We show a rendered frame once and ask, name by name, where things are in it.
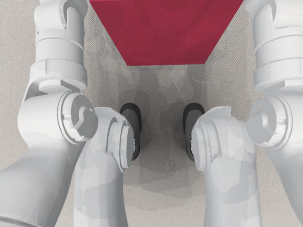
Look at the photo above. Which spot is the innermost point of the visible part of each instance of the robot left thigh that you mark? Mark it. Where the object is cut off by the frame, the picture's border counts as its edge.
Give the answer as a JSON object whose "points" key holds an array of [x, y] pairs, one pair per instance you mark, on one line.
{"points": [[98, 182]]}

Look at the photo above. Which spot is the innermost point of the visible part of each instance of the right robot upper arm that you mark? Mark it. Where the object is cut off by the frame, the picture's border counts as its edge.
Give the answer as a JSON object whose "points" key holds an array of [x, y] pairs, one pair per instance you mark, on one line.
{"points": [[276, 124]]}

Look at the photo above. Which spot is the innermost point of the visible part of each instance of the carton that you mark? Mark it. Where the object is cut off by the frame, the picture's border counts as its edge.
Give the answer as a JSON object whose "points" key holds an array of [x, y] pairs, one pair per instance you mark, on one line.
{"points": [[165, 32]]}

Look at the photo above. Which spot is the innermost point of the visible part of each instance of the left robot shin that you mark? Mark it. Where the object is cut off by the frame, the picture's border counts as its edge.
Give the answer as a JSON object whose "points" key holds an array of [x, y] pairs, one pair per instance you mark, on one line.
{"points": [[109, 112]]}

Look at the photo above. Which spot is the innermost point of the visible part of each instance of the right robot forearm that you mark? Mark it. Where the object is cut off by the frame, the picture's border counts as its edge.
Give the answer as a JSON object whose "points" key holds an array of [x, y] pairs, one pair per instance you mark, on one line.
{"points": [[277, 30]]}

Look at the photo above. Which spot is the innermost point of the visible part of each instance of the left robot forearm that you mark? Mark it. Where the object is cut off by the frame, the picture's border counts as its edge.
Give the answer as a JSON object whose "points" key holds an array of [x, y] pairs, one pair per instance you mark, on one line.
{"points": [[59, 45]]}

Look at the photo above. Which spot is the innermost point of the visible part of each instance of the left robot upper arm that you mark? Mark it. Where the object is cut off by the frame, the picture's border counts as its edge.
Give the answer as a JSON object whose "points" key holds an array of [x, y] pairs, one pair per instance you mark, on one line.
{"points": [[55, 127]]}

